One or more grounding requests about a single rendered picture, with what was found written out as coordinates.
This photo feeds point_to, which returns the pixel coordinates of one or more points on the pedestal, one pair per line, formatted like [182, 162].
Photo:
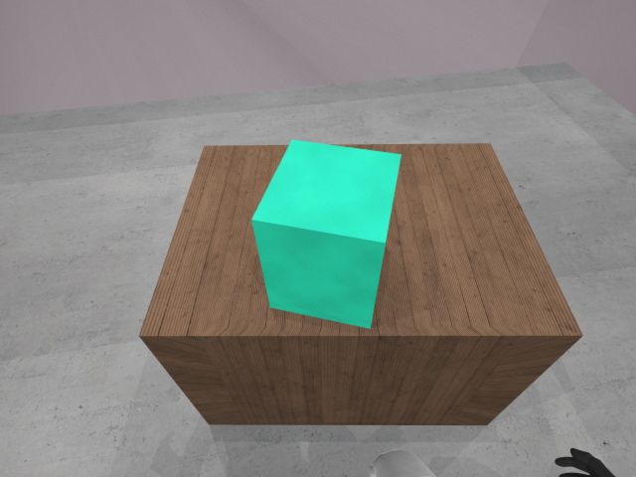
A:
[468, 312]

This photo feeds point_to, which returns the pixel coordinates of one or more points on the right robot thigh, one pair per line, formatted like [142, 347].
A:
[398, 464]

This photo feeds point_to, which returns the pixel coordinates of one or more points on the carton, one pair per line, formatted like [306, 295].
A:
[321, 230]

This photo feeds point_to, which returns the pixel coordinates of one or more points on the robot right hand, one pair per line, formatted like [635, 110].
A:
[583, 461]

